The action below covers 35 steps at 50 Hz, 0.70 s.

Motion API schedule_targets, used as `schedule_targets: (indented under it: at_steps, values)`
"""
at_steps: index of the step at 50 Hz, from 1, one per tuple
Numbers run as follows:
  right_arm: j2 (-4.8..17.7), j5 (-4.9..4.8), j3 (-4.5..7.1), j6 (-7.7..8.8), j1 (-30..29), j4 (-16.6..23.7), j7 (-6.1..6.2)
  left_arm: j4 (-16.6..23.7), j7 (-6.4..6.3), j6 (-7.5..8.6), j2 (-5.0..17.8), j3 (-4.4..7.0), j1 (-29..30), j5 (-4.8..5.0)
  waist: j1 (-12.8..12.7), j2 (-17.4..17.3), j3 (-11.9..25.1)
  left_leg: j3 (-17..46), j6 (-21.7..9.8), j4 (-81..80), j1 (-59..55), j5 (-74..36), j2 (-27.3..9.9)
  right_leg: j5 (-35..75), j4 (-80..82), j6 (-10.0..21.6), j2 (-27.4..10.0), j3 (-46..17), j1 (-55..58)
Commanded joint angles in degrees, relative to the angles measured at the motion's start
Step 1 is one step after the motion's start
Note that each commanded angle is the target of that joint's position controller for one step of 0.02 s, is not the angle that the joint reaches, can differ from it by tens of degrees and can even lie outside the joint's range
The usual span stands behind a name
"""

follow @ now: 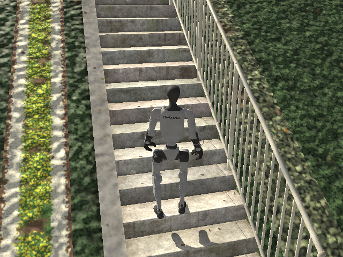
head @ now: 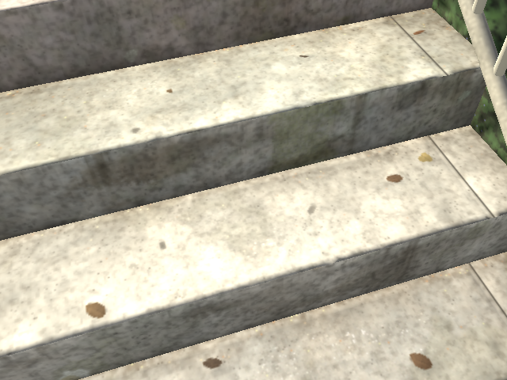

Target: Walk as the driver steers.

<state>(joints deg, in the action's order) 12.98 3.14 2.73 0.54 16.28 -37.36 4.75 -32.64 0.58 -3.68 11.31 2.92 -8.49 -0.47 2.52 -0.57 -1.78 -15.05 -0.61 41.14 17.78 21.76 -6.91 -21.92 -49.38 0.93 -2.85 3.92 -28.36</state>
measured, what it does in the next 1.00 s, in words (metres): steps on the spot: right foot, then left foot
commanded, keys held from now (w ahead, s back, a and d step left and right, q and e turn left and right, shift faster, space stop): e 0.14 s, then no key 0.86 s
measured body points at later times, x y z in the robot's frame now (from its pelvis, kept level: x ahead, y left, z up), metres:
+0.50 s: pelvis +0.05 +0.00 +0.02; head +0.06 +0.03 +0.46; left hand +0.21 +0.19 -0.11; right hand +0.15 -0.23 -0.08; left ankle +0.07 +0.09 -0.71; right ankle +0.06 -0.10 -0.71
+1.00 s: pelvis +0.08 +0.02 +0.03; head +0.09 +0.03 +0.48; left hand +0.16 +0.22 -0.12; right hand +0.10 -0.21 -0.11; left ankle +0.07 +0.09 -0.71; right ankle +0.06 -0.10 -0.71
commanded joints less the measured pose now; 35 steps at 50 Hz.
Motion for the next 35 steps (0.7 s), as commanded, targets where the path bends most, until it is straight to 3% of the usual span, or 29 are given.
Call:
schedule_targets:
  at_steps: [1,2,3,4,5,6,7,8,9,11,14,16,17,18,19,20,21,22,23,24,25,28,33,35]
  values:
    - [6.0,0.18,2.31,-0.90,2.0,-0.4,-2.05,-0.1,-0.06,2.72,6.4,2.63,-8.8,-0.06,-3.8,5.4,3.5,4.3,-4.0,3.0,6.1,4.6,-4.7,5.2,19.8,1.8,2.9,-0.7,17.3]
    - [2.2,-0.89,1.08,-1.44,-2.4,2.5,-2.89,1.7,-0.39,3.76,10.1,3.26,-10.2,-0.76,-6.0,14.7,1.9,3.9,0.3,17.9,23.1,10.7,-0.6,3.4,26.0,5.6,-8.4,-22.8,22.9]
    - [2.9,-1.47,1.20,-1.67,-7.1,6.8,-2.28,4.5,-2.08,3.24,13.0,4.26,-10.4,-0.43,-7.9,21.3,6.7,14.1,2.7,28.7,25.5,11.3,4.3,3.1,34.8,12.7,-16.1,-41.9,20.1]
    - [3.2,-0.89,1.40,-1.64,-7.0,6.0,-1.88,5.8,-2.63,3.09,11.3,3.58,-7.2,-0.59,-5.9,16.3,5.7,17.5,4.4,37.8,25.1,5.9,3.4,-4.6,36.6,15.3,-15.8,-40.7,16.3]
    - [4.2,-0.65,1.70,-1.48,-8.3,5.4,-1.91,6.5,-2.77,2.98,9.2,2.79,-4.1,-0.88,-4.8,12.7,2.9,17.8,5.0,41.5,26.0,1.2,2.9,-8.4,35.3,15.2,-13.6,-35.7,12.6]
    - [3.8,-0.86,1.70,-1.32,-9.5,5.5,-2.13,7.8,-2.72,3.09,8.0,2.05,-0.2,-1.51,-3.6,11.4,2.5,17.3,5.2,45.1,25.8,-2.2,2.7,-3.6,32.8,13.7,-10.7,-30.7,11.4]
    - [3.9,-0.68,1.84,-1.11,-9.7,5.3,-2.55,7.6,-2.98,3.48,6.8,1.60,1.2,-0.83,-3.0,8.7,2.7,17.0,5.0,47.1,24.4,-4.6,3.3,4.2,30.2,13.5,-8.5,-27.1,9.2]
    - [3.7,-0.38,1.78,-1.27,-8.9,4.7,-2.96,7.2,-3.22,3.91,6.2,1.29,0.8,-0.68,-2.4,4.5,3.1,16.5,4.6,47.0,24.0,-6.9,3.8,7.7,28.0,12.9,-7.1,-24.5,9.1]
    - [2.6,-0.53,1.49,-1.60,-7.7,4.1,-3.10,6.5,-3.42,4.30,5.9,1.17,0.0,-0.88,-2.1,2.9,4.0,16.0,4.1,46.5,23.4,-8.5,4.3,10.8,26.2,12.5,-6.4,-22.9,9.7]
    - [1.0,-1.11,0.80,-2.30,-6.4,3.5,-3.12,5.4,-3.67,4.65,5.5,0.89,-1.9,-1.23,-2.1,2.5,4.7,14.9,3.5,40.1,21.7,-8.7,5.0,13.8,25.2,11.9,-5.2,-20.9,10.8]
    - [-0.2,-2.09,-0.01,-3.10,-8.0,4.3,-2.32,4.4,-4.26,4.09,5.2,0.73,-4.9,-2.05,-3.9,7.7,4.5,13.5,2.5,25.1,16.7,-2.4,6.0,13.0,26.7,12.5,-5.4,-20.8,11.5]
    - [-0.8,-2.93,-0.49,-3.11,-7.8,4.1,-1.75,4.2,-4.01,4.30,5.3,0.75,-4.5,-2.39,-4.1,8.9,5.4,13.7,1.1,13.1,9.3,3.0,6.2,17.5,27.0,12.6,-6.4,-20.5,10.0]
    - [-0.8,-3.26,-0.51,-2.97,-7.5,3.9,-1.52,3.6,-3.72,4.30,6.0,1.05,-5.1,-2.34,-4.5,10.0,5.5,13.3,0.3,6.6,5.9,6.3,6.7,19.4,27.2,12.6,-6.5,-20.7,10.0]
    - [-0.7,-3.27,-0.28,-2.58,-5.4,2.8,-1.27,3.3,-3.36,4.35,5.3,0.90,-4.9,-1.74,-4.2,10.9,6.9,13.9,-0.9,2.4,0.6,2.7,6.3,22.2,27.3,12.7,-7.7,-22.5,9.3]
    - [-1.7,-3.27,-0.40,-2.09,-2.4,1.5,-1.17,2.7,-2.94,4.52,4.2,0.55,-4.1,-0.94,-2.6,9.5,7.2,13.6,-1.6,-6.5,-4.7,-3.6,6.3,21.9,26.5,11.7,-7.2,-22.1,8.3]
    - [-3.3,-2.09,-0.73,-1.95,-1.0,0.5,-1.05,1.0,-2.05,4.99,1.3,-0.29,-4.7,0.14,-1.6,6.6,7.1,13.3,-1.7,-13.7,-10.1,-9.6,6.7,21.8,24.7,9.4,-5.0,-20.3,6.3]
    - [-2.2,-0.88,-0.83,-1.01,-1.7,1.3,-0.97,-0.1,-1.09,5.79,-0.9,-0.82,-6.3,0.46,-1.9,0.1,6.6,20.8,-1.9,-19.3,-13.9,-14.6,1.7,18.9,20.2,6.2,-2.3,-17.6,3.4]
    - [1.2,-0.80,-0.61,-0.30,-5.0,2.2,-0.75,-0.8,-0.32,5.78,-1.8,-0.56,-10.1,0.79,-5.8,-9.4,6.7,28.0,-5.2,-19.2,-16.1,-27.5,-4.7,5.8,17.5,3.6,2.8,-11.9,-1.7]
    - [-0.7,-1.72,-0.89,0.10,-7.5,3.1,-0.90,-1.7,-0.20,5.10,-0.4,-0.42,-8.9,0.75,-4.9,-12.5,7.1,29.8,-9.3,-21.3,-7.7,-21.0,-6.9,4.0,16.8,1.5,3.2,-8.1,4.3]
    - [-2.2,-2.10,-1.46,0.57,-9.4,3.4,-1.16,-2.9,-0.20,4.72,0.1,-0.32,-9.0,0.39,-5.7,-10.1,6.1,28.1,-8.8,-22.3,-4.0,-12.7,-4.7,6.1,18.8,0.9,2.9,-7.8,8.6]
    - [-2.1,-2.23,-1.33,0.72,-9.4,3.2,-1.27,-3.6,-0.43,4.64,0.6,-0.16,-7.9,-0.03,-4.9,-8.2,4.9,26.0,-7.2,-22.5,-2.4,-7.8,-2.3,8.2,20.6,1.1,2.9,-7.8,10.6]
    - [-0.3,-2.09,-0.46,0.76,-5.0,0.8,-0.77,-5.8,-0.87,5.02,0.4,0.03,-9.0,-0.60,-4.0,-2.9,2.6,21.9,-5.3,-21.4,-5.5,-8.9,0.4,12.6,24.2,1.6,1.7,-9.2,8.9]
    - [-1.5,-2.16,-0.26,0.93,-1.6,-2.4,-0.83,-9.0,-1.68,5.48,-1.0,-0.17,-11.1,-0.20,-3.1,0.0,4.1,20.1,-5.4,-20.2,-10.4,-14.1,1.1,14.1,26.5,2.0,0.9,-9.8,8.2]
    - [-1.4,-2.60,-0.14,0.75,-0.7,-3.6,-0.83,-9.7,-2.10,5.35,-1.3,-0.11,-11.3,-0.22,-3.2,0.4,3.7,20.6,-5.4,-21.2,-10.1,-13.4,0.5,14.3,26.5,2.0,0.6,-10.0,8.5]
Keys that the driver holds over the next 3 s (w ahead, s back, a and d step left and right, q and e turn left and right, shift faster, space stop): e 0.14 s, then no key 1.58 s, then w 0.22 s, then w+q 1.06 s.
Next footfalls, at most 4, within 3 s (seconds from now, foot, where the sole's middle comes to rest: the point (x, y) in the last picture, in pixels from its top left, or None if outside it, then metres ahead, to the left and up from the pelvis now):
0.02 right None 0.10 -0.11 -0.75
0.42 left None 0.11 0.09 -0.75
2.30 right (427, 364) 0.44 -0.34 -0.57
2.90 left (344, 208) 0.74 -0.19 -0.38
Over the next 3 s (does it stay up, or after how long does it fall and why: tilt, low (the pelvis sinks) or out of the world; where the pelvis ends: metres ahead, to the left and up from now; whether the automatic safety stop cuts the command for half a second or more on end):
stays up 0.64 -0.24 0.28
